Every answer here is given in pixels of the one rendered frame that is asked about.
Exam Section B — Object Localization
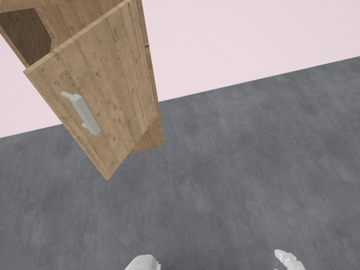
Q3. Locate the cupboard door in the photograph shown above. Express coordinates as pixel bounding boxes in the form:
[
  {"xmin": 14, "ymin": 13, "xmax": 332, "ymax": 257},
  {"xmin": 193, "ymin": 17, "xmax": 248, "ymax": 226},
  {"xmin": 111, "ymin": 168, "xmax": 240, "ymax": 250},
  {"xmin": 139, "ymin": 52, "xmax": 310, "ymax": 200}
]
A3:
[{"xmin": 23, "ymin": 0, "xmax": 157, "ymax": 180}]

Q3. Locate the handle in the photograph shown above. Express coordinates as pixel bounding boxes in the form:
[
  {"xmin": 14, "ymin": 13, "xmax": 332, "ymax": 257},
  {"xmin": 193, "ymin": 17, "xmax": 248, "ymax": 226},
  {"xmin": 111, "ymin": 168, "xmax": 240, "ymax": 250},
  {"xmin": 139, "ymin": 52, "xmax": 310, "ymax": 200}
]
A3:
[{"xmin": 61, "ymin": 91, "xmax": 101, "ymax": 136}]

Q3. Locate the left robot thigh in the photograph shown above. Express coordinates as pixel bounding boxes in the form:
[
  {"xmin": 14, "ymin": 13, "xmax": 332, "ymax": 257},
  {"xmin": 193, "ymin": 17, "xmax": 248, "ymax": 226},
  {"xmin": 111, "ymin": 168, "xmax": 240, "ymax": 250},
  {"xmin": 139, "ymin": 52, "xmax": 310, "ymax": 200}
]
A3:
[{"xmin": 125, "ymin": 255, "xmax": 161, "ymax": 270}]

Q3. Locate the robot right hand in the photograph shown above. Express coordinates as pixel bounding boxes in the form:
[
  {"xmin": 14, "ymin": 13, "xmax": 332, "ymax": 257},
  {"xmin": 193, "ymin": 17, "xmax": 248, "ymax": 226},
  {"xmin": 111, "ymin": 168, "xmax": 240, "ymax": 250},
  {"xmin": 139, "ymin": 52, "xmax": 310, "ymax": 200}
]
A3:
[{"xmin": 274, "ymin": 249, "xmax": 306, "ymax": 270}]

